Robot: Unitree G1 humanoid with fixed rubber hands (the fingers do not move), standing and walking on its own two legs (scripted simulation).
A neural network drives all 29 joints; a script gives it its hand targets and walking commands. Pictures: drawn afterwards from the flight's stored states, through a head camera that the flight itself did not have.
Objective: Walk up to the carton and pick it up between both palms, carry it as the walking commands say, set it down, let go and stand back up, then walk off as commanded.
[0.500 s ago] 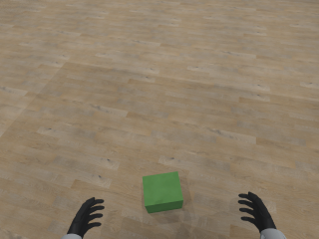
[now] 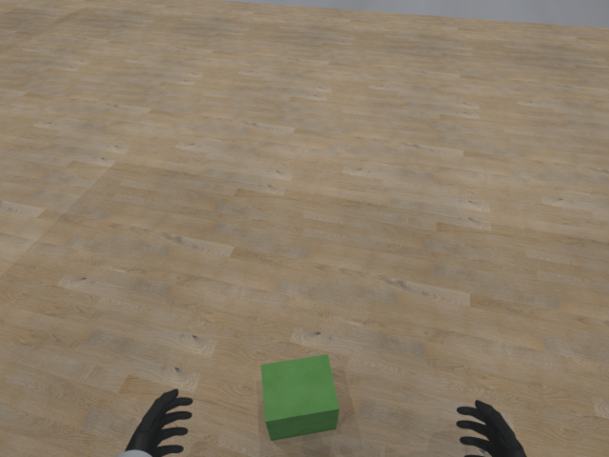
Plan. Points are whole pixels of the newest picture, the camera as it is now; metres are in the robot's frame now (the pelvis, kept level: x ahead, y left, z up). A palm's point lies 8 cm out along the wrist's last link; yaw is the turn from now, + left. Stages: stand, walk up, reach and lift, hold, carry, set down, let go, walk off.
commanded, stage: stand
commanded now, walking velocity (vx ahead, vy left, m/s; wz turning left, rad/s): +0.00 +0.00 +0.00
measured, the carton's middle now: (299, 397) +0.44 +0.06 -0.68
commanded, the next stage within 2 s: walk off in 1.84 s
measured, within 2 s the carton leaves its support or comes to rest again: neither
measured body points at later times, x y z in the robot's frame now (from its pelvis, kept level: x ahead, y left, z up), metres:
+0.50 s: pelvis +0.01 +0.02 +0.00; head +0.02 +0.04 +0.45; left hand +0.16 +0.31 -0.11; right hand +0.13 -0.28 -0.09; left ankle +0.00 +0.12 -0.74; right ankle -0.03 -0.11 -0.74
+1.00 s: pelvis +0.00 +0.02 +0.01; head +0.00 +0.03 +0.46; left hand +0.12 +0.32 -0.11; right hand +0.10 -0.29 -0.10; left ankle +0.00 +0.12 -0.74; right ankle -0.03 -0.11 -0.74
